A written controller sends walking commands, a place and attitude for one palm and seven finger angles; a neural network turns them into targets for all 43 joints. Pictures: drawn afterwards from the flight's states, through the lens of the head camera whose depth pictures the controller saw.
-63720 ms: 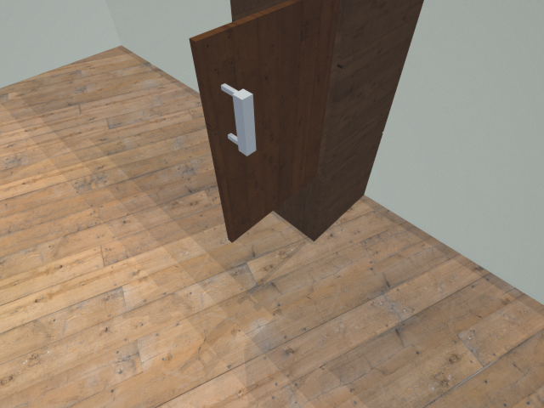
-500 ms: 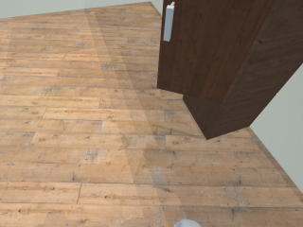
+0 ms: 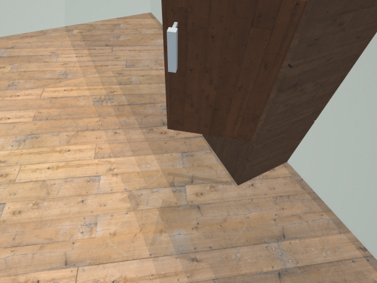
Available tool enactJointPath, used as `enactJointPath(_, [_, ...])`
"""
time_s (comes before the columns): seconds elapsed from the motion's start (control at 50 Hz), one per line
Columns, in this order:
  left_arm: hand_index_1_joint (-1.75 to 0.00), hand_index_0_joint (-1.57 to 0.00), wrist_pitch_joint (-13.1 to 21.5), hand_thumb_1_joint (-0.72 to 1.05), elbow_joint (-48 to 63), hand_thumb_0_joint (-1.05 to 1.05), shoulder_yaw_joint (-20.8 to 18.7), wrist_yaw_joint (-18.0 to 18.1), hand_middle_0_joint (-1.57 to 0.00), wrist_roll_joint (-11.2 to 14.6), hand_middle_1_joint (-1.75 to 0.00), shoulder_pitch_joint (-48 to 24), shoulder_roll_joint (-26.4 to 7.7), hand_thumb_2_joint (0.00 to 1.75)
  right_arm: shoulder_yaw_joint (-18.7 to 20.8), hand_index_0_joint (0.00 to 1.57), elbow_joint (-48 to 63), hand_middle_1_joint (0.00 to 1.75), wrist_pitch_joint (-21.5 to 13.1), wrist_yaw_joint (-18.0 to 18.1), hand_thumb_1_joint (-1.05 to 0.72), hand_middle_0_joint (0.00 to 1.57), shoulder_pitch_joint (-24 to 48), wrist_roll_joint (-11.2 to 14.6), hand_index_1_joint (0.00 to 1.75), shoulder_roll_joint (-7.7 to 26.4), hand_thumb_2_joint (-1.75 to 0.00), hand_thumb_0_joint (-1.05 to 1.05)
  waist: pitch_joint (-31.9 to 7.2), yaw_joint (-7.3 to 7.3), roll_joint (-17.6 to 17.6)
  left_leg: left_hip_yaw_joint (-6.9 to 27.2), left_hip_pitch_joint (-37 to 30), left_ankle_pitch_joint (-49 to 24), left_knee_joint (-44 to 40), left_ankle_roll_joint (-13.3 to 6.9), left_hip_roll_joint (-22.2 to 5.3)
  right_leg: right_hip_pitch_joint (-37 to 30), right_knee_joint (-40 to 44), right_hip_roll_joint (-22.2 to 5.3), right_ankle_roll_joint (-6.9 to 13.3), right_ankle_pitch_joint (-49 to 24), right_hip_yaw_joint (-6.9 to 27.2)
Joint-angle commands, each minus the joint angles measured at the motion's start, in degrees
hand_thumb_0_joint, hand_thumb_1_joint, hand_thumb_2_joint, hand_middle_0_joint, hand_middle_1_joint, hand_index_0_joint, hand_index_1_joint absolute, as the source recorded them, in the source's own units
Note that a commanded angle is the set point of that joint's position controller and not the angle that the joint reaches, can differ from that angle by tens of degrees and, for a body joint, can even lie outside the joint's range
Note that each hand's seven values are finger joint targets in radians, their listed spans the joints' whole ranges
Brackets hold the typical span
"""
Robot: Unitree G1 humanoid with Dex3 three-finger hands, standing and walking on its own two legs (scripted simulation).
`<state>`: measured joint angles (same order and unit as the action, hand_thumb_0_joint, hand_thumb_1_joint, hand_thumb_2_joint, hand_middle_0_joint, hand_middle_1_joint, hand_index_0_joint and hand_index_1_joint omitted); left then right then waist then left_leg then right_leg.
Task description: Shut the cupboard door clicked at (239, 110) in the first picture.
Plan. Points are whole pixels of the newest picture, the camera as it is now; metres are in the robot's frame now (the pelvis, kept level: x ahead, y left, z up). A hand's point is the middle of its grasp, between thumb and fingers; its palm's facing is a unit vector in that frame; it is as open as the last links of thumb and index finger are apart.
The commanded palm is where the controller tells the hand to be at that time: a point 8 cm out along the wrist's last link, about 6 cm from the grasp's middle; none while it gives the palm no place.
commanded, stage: take the last steps up to it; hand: left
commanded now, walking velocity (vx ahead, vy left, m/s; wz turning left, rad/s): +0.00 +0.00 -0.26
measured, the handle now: (174, 47) +0.76 +0.10 +0.09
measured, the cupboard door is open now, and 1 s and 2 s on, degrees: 54 54 54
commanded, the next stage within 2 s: come to a stop and stand still in 0.96 s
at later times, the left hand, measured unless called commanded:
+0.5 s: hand out of the picture +0.08 +0.18 -0.18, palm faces -0.04 -0.99 -0.15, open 7.4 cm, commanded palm none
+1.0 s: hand (155, 231) +0.27 +0.10 -0.16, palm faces -0.07 -0.98 -0.21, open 7.3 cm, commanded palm none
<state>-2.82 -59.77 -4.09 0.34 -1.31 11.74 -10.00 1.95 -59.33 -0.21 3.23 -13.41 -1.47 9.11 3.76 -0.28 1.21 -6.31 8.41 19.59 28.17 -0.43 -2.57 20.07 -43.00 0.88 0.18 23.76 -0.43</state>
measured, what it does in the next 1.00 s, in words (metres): walks ahead: left foot, then right foot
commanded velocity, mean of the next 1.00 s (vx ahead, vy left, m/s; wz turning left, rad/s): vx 0.24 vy -0.02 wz -0.06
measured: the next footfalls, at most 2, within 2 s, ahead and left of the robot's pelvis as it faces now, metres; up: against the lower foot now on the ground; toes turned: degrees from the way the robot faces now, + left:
left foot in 0.44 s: +0.11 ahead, +0.12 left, +0.00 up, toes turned +1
right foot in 0.80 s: +0.24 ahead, -0.16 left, +0.00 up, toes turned -13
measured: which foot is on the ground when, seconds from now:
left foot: down 0.00-0.12, up 0.14-0.42, down 0.44-0.80, up 0.82-1.00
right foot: down 0.00-0.44, up 0.46-0.78, down 0.80-1.00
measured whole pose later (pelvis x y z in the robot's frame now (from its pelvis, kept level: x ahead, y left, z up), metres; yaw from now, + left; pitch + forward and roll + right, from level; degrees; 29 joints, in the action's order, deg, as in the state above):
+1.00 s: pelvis +0.21 -0.07 +0.01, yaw -6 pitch +0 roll +0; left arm 3.0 -60.9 -3.5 0.8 -1.4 13.5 -8.7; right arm 2.9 -62.3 -0.5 0.6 -16.2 -1.2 8.8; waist 3.6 1.2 -0.9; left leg -3.8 25.5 20.6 57.0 -0.2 -4.9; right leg 11.4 -22.9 0.4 3.5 12.1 -7.6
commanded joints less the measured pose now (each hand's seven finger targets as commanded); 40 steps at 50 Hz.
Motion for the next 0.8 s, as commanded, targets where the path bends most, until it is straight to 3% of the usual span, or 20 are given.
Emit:
enactJointPath(0.0, [-0.3,-0.2,1.74,0.9,4.63,0.0,-0.78,-0.21,-0.2,-0.01,-0.3,-0.28,-3.18,0.9,2.25,0.2,1.29,0.3,0.07,0.29,-0.9,0.2,-4.75,-0.23,0.3,10.01,-0.9,0.0,-1.84,1.38,-11.5,5.56,-9.18,-51.82,-2.28,-5.74,-13.34,2.47,6.49,-0.29,0.46,-3.21,-3.68])
enactJointPath(0.04, [-0.3,-0.2,2.26,0.9,3.82,0.0,-1.0,-0.17,-0.2,0.05,-0.3,3.36,-3.89,0.9,2.66,0.2,1.3,0.3,0.22,0.15,-0.9,0.2,-4.82,0.45,0.3,10.5,-0.9,0.0,-5.3,0.05,-10.1,3.24,-8.63,-48.78,2.54,-3.37,-11.19,-5.04,15.45,0.51,1.04,-15.21,-4.27])
enactJointPath(0.06, [-0.3,-0.2,2.71,0.9,3.13,0.0,-1.38,0.13,-0.2,-0.06,-0.3,6.48,-5.92,0.9,2.83,0.2,1.85,0.3,0.21,-0.08,-0.9,0.2,-4.58,0.97,0.3,9.97,-0.9,0.0,-7.79,-1.08,-5.83,1.36,-4.01,-43.01,7.53,-1.55,-8.8,-12.72,17.85,-1.8,2.2,-32.09,-0.43])
enactJointPath(0.08, [-0.3,-0.2,3.1,0.9,2.21,0.0,-2.1,0.84,-0.2,-0.55,-0.3,9.72,-9.7,0.9,2.67,0.2,2.96,0.3,0.17,-0.24,-0.9,0.2,-3.87,1.51,0.3,7.61,-0.9,0.0,-9.98,-2.27,3.38,-1.93,7.56,-22.84,15.94,1.1,-3.99,-21.9,17.6,-11.52,6.18,-52.22,11.39])
enactJointPath(0.1, [-0.3,-0.2,3.36,0.9,0.82,0.0,-2.33,1.01,-0.2,-0.22,-0.3,11.86,-12.38,0.9,2.03,0.2,4.34,0.3,0.61,-0.54,-0.9,0.2,-1.73,1.75,0.3,5.36,-0.9,0.0,-9.5,-3.57,10.84,-1.0,15.77,13.54,25.49,2.89,1.23,-25.1,20.79,-21.52,13.23,-60.45,18.69])
enactJointPath(0.12, [-0.3,-0.2,3.37,0.9,1.16,0.0,-1.89,1.19,-0.2,-0.06,-0.3,10.54,-11.49,0.9,1.87,0.2,4.09,0.3,1.17,-0.42,-0.9,0.2,-1.25,1.49,0.3,5.39,-0.9,0.0,-6.96,-3.22,9.52,5.07,17.34,16.53,30.51,2.25,-0.12,-21.54,22.64,-20.69,15.55,-49.3,19.57])
enactJointPath(0.16, [-0.3,-0.2,2.76,0.9,2.59,0.0,-1.83,1.6,-0.2,-0.22,-0.3,5.68,-9.24,0.9,2.0,0.2,3.91,0.3,1.36,-1.19,-0.9,0.2,0.1,0.77,0.3,4.79,-0.9,0.0,-2.17,-2.15,8.25,6.45,21.44,12.0,34.63,1.67,-1.64,-16.35,26.42,-17.45,14.95,-25.33,18.56])
enactJointPath(0.22, [-0.3,-0.2,3.58,0.9,3.98,0.0,-1.5,1.18,-0.2,-0.39,-0.3,3.4,-8.8,0.9,1.58,0.2,3.72,0.3,0.77,-2.5,-0.9,0.2,-0.34,0.29,0.3,4.26,-0.9,0.0,-2.17,-0.48,5.91,4.54,18.23,7.19,27.26,2.0,-2.17,-12.52,28.35,-14.08,12.83,-14.91,14.01])
enactJointPath(0.32, [-0.3,-0.2,4.23,0.9,3.17,0.0,-1.76,0.19,-0.2,-0.28,-0.3,3.39,-9.67,0.9,1.37,0.2,3.19,0.3,-0.11,-3.35,-0.9,0.2,-1.5,0.13,0.3,3.38,-0.9,0.0,0.44,0.08,6.3,1.55,10.97,2.58,11.53,1.84,-1.27,-6.52,31.26,-12.32,11.64,2.24,13.33])
enactJointPath(0.38, [-0.3,-0.2,4.17,0.9,2.6,0.0,-1.45,-0.17,-0.2,0.31,-0.3,2.55,-8.1,0.9,1.26,0.2,0.23,0.3,-1.42,-2.81,-0.9,0.2,-8.91,0.08,0.3,4.15,-0.9,0.0,-0.52,3.32,1.02,0.22,-4.33,-3.3,-1.56,1.88,-0.04,2.18,25.2,-8.64,8.62,7.87,9.93])
enactJointPath(0.4, [-0.3,-0.2,4.04,0.9,3.07,0.0,-0.98,-0.45,-0.2,0.39,-0.3,2.74,-5.39,0.9,1.75,0.2,-1.33,0.3,-1.99,-2.36,-0.9,0.2,-12.93,-0.28,0.3,6.72,-0.9,0.0,-0.41,4.69,-8.24,9.15,-9.23,4.45,-7.79,-0.04,-5.09,8.59,16.29,-4.52,6.35,7.87,7.23])
enactJointPath(0.42, [-0.3,-0.2,4.08,0.9,4.06,0.0,-0.29,-0.8,-0.2,0.72,-0.3,2.59,-2.32,0.9,3.09,0.2,-2.18,0.3,-2.13,-1.91,-0.9,0.2,-17.64,-1.2,0.3,12.0,-0.9,0.0,0.12,6.43,-22.3,27.11,-11.09,16.68,-16.76,-4.9,-17.86,16.05,0.17,1.91,3.25,7.99,-1.5])
enactJointPath(0.44, [-0.3,-0.2,4.3,0.9,5.91,0.0,-0.42,-0.87,-0.2,0.16,-0.3,-1.31,-3.74,0.9,3.29,0.2,-1.78,0.3,-1.64,-1.54,-0.9,0.2,-19.06,-1.16,0.3,13.27,-0.9,0.0,3.43,7.1,-18.15,34.58,-6.9,20.79,-22.01,-9.21,-23.62,19.22,-9.9,0.78,3.15,8.1,-0.45])
enactJointPath(0.46, [-0.3,-0.2,4.41,0.9,5.98,0.0,-0.71,-1.23,-0.2,-0.31,-0.3,-2.38,-4.95,0.9,2.8,0.2,-0.83,0.3,-1.69,-1.75,-0.9,0.2,-16.26,-0.88,0.3,11.97,-0.9,0.0,5.23,5.41,-13.51,32.66,-2.63,20.03,-22.47,-10.29,-23.04,18.66,-14.43,-2.55,3.6,4.42,1.67])
enactJointPath(0.52, [-0.3,-0.2,4.27,0.9,3.98,0.0,-1.14,-2.07,-0.2,-0.57,-0.3,-0.03,-3.83,0.9,1.4,0.2,0.2,0.3,-2.98,-1.4,-0.9,0.2,-10.7,-0.61,0.3,8.39,-0.9,0.0,5.33,1.78,-9.68,19.18,0.89,4.11,-21.22,-7.5,-16.64,15.72,-16.89,-4.66,2.03,-4.12,1.47])
enactJointPath(0.58, [-0.3,-0.2,4.29,0.9,3.64,0.0,-0.32,-2.38,-0.2,-0.15,-0.3,-0.05,-1.86,0.9,1.19,0.2,-1.1,0.3,-3.68,-1.14,-0.9,0.2,-12.17,-0.39,0.3,7.72,-0.9,0.0,1.59,1.33,-9.04,9.85,-3.94,-12.49,-18.27,-7.17,-13.17,12.61,-8.71,-4.6,0.83,-8.13,-1.18])
enactJointPath(0.68, [-0.3,-0.2,4.27,0.9,3.95,0.0,-0.08,-2.17,-0.2,0.02,-0.3,-2.01,-1.32,0.9,1.91,0.2,-2.63,0.3,-2.75,-1.47,-0.9,0.2,-12.9,-0.47,0.3,8.16,-0.9,0.0,1.75,1.97,-9.67,6.5,-1.23,-10.56,-15.62,-7.39,-13.85,3.76,5.53,-3.54,0.99,-8.95,-4.94])
enactJointPath(0.74, [-0.3,-0.2,4.76,0.9,0.88,0.0,-1.04,-1.84,-0.2,-0.19,-0.3,5.99,-3.5,0.9,1.94,0.2,-3.01,0.3,-2.16,-1.76,-0.9,0.2,-11.44,-0.01,0.3,7.67,-0.9,0.0,-0.97,-1.93,-4.86,2.96,4.77,-8.08,-6.06,-4.46,-10.23,-12.3,13.92,-0.97,1.87,-13.7,-6.63])
enactJointPath(0.76, [-0.3,-0.2,5.29,0.9,-0.77,0.0,-1.78,-1.38,-0.2,-0.38,-0.3,11.65,-6.95,0.9,1.64,0.2,-2.65,0.3,-2.3,-2.22,-0.9,0.2,-10.99,0.56,0.3,6.04,-0.9,0.0,-3.54,-4.79,1.62,-0.31,12.07,-6.78,4.15,-2.73,-6.25,-22.38,17.84,-5.42,3.8,-9.21,0.47])
enactJointPath(0.78, [-0.3,-0.2,5.72,0.9,-2.78,0.0,-3.11,-0.65,-0.2,-0.62,-0.3,18.45,-12.63,0.9,0.9,0.2,-1.13,0.3,-2.48,-2.62,-0.9,0.2,-11.15,1.1,0.3,2.23,-0.9,0.0,-5.95,-7.0,16.11,-5.13,23.05,8.27,19.83,-0.21,1.04,-29.65,25.6,-18.84,8.98,-1.85,19.18])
